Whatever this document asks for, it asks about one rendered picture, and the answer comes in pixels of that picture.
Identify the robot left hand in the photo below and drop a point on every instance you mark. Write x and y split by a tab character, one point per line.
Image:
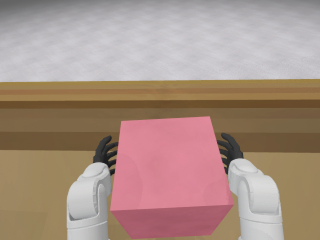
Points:
101	155

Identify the robot right hand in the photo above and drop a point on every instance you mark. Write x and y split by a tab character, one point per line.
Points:
233	150

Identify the carton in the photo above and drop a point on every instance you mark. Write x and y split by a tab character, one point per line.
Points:
169	178

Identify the left robot forearm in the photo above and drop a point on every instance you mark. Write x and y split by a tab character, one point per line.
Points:
86	205

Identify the right robot forearm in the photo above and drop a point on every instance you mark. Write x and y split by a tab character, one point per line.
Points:
259	205

